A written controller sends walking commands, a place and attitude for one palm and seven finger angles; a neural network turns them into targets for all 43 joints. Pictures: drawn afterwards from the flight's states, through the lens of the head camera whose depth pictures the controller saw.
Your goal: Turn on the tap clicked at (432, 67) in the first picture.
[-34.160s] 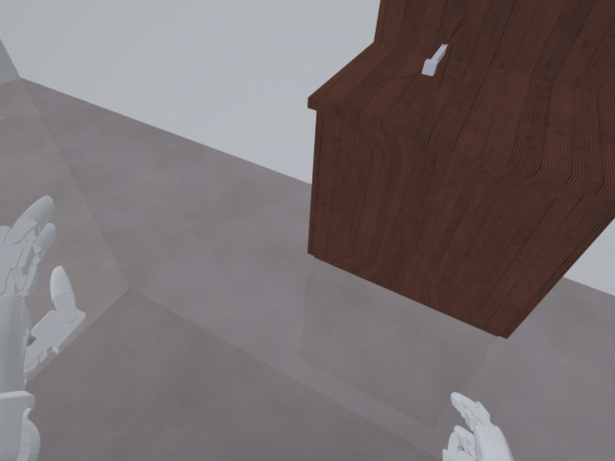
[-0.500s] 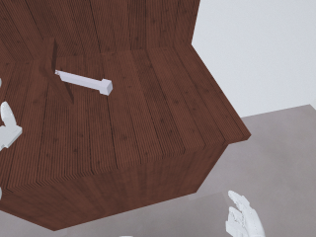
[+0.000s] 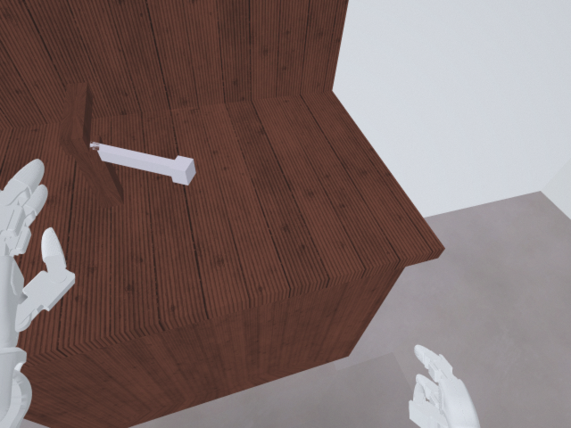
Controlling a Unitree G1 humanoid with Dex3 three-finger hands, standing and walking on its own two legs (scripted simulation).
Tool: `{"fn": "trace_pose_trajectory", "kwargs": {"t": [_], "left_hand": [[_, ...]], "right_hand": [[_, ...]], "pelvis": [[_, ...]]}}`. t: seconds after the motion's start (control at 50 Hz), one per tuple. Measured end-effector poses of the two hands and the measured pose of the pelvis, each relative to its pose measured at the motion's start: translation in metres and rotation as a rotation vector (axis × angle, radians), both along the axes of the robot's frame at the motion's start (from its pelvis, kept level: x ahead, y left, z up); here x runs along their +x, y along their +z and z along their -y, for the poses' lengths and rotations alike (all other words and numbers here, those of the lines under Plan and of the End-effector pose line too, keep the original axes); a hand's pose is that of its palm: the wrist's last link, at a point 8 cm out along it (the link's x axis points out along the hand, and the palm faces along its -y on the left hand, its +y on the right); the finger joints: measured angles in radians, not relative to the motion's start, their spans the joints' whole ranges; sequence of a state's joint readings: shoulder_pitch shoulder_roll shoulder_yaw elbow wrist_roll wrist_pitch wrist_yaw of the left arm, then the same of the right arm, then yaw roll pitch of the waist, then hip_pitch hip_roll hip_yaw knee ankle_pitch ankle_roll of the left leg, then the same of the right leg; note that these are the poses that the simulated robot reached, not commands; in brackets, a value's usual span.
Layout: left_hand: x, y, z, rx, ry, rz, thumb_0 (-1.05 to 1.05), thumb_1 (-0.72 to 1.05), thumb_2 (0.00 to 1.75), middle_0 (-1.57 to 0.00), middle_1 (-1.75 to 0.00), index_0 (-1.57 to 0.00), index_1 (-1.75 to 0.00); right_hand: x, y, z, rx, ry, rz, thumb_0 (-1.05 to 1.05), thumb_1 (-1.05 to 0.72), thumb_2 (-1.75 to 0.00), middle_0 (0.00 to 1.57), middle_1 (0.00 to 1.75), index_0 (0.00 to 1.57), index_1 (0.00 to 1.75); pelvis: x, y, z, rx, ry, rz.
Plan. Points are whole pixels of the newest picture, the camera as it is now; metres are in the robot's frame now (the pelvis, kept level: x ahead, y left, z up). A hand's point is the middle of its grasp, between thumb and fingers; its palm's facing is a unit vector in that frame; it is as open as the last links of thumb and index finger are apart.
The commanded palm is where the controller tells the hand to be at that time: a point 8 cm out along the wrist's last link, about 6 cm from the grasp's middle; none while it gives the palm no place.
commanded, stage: come to a stop and stand still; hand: left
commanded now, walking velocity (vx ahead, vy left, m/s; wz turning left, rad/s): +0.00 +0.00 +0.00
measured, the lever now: (183, 170) +0.43 +0.19 +0.12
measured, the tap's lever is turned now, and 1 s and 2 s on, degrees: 59 59 59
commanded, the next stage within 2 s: look again from close up in 0.04 s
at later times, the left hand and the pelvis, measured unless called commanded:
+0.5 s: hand (45, 283) +0.22 +0.26 +0.16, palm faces +0.38 -0.85 -0.38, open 7.4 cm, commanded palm +0.15 +0.30 +0.18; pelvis +0.00 +0.01 +0.00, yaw +0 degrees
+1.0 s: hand (29, 333) +0.16 +0.25 +0.17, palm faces +0.58 -0.76 -0.30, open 7.4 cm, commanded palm +0.12 +0.27 +0.17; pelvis -0.06 -0.05 -0.02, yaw +6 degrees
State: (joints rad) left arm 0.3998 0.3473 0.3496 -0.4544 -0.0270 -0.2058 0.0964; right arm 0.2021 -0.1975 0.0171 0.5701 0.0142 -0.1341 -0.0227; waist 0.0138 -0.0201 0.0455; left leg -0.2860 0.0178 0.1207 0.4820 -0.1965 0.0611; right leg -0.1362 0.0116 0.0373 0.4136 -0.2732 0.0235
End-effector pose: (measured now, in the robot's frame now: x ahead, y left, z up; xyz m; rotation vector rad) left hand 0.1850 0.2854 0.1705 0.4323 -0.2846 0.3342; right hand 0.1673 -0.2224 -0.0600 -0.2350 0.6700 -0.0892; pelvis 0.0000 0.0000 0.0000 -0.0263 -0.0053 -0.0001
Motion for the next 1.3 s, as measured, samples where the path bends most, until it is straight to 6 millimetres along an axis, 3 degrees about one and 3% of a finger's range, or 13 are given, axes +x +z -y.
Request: {"fn": "trace_pose_trajectory", "kwargs": {"t": [0.24,0.54,0.6,0.68,0.84,0.96,1.02,1.14,1.3], "left_hand": [[-0.002,0.001,-0.014,0.01,0.007,-0.005,0.01,0.89,0.9,-0.21,-0.3,-0.21,-0.3],[-0.01,0.001,-0.019,0.014,0.014,-0.019,0.01,0.89,0.9,-0.21,-0.3,-0.21,-0.3],[0.002,0.026,-0.032,0.163,0.014,0.034,0.01,0.88,0.9,-0.21,-0.3,-0.21,-0.3],[0.003,0.038,-0.047,0.006,0.071,0.037,0.01,0.89,0.9,-0.21,-0.3,-0.21,-0.3],[-0.04,-0.009,0.01,-0.032,0.038,-0.128,0.01,0.89,0.9,-0.21,-0.3,-0.2,-0.3],[-0.067,0.002,0.007,-0.037,0.2,0.021,0.01,0.89,0.9,-0.21,-0.3,-0.21,-0.3],[-0.068,0.007,0.01,-0.055,0.243,0.02,0.01,0.89,0.9,-0.21,-0.3,-0.21,-0.3],[-0.058,0.008,0.04,-0.057,0.167,-0.074,0.01,0.89,0.9,-0.2,-0.3,-0.2,-0.3],[-0.053,0.01,0.057,-0.079,0.143,-0.052,0.01,0.89,0.9,-0.21,-0.3,-0.21,-0.3]], "right_hand": [[0.008,0.005,-0.009,-0.014,0.007,0.007,0.01,-0.9,-0.9,0.2,0.3,0.21,0.3],[-0.004,-0.001,-0.02,0.003,0.006,-0.013,0.01,-0.9,-0.9,0.2,0.3,0.21,0.3],[-0.008,-0.007,-0.025,-0.035,0.09,-0.04,0.01,-0.91,-0.9,0.2,0.3,0.2,0.3],[-0.007,-0.014,-0.023,-0.002,0.145,-0.06,0.01,-0.9,-0.9,0.2,0.3,0.21,0.3],[0.008,-0.011,-0.011,0.025,0.168,0.054,0.01,-0.9,-0.9,0.2,0.3,0.21,0.31],[0.007,-0.021,0.0,0.009,0.215,0.048,0.01,-0.9,-0.9,0.2,0.3,0.21,0.3],[0.003,-0.027,0.006,0.017,0.225,0.042,0.01,-0.9,-0.9,0.2,0.3,0.21,0.3],[-0.005,-0.034,0.027,0.062,0.169,0.072,0.01,-0.9,-0.9,0.2,0.3,0.21,0.31],[-0.017,-0.047,0.072,0.054,0.052,0.056,0.01,-0.9,-0.9,0.2,0.3,0.21,0.3]], "pelvis": [[0.001,0.0,-0.008,-0.001,-0.002,0.0],[-0.005,0.001,-0.015,-0.004,0.004,0.004],[-0.012,-0.002,-0.011,-0.001,0.047,0.009],[-0.017,-0.004,-0.005,0.016,0.049,0.007],[-0.038,-0.014,0.013,0.019,0.052,0.019],[-0.053,-0.02,0.04,0.014,0.094,0.037],[-0.059,-0.022,0.052,0.014,0.107,0.049],[-0.061,-0.025,0.069,0.013,0.085,0.062],[-0.045,-0.029,0.082,0.013,0.039,0.053]]}}
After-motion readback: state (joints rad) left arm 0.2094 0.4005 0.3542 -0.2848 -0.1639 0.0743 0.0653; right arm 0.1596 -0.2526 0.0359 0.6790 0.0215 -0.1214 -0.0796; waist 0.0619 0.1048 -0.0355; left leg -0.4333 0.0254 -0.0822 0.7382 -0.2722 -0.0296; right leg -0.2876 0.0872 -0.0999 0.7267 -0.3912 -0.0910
